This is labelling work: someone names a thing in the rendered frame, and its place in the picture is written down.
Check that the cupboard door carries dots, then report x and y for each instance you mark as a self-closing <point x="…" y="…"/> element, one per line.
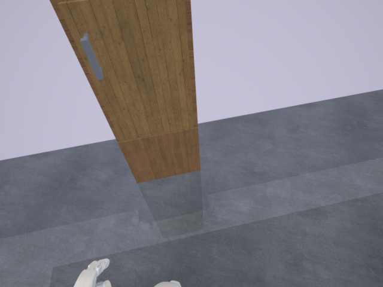
<point x="142" y="48"/>

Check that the left robot hand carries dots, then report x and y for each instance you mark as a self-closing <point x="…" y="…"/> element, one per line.
<point x="88" y="277"/>

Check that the handle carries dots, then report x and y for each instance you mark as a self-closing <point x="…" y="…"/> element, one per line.
<point x="91" y="57"/>

